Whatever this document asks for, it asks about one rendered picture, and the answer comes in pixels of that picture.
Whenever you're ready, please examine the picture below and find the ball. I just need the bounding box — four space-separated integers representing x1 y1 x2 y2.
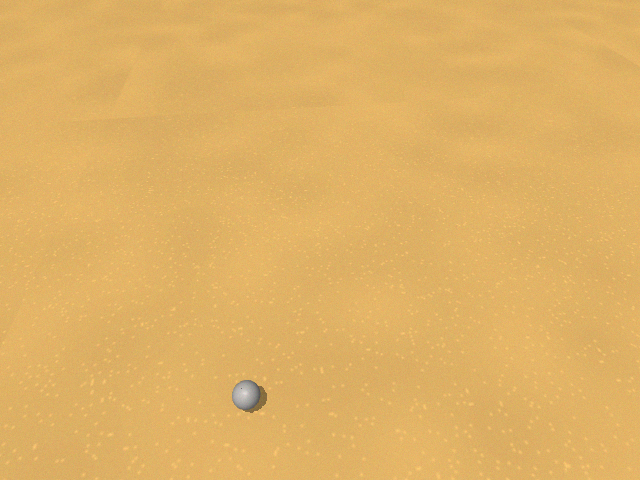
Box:
232 380 260 410

